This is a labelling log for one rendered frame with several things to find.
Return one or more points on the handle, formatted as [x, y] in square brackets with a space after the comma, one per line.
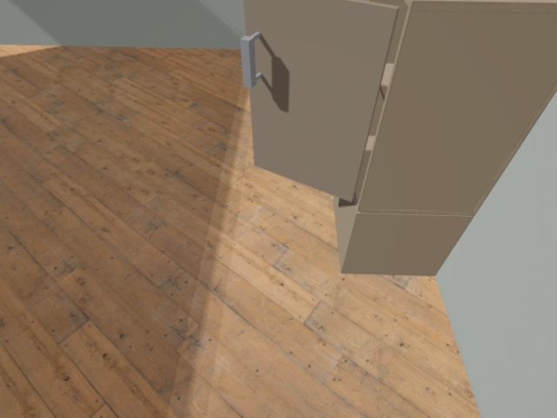
[248, 60]

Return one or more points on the cupboard door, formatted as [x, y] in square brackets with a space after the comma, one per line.
[322, 64]

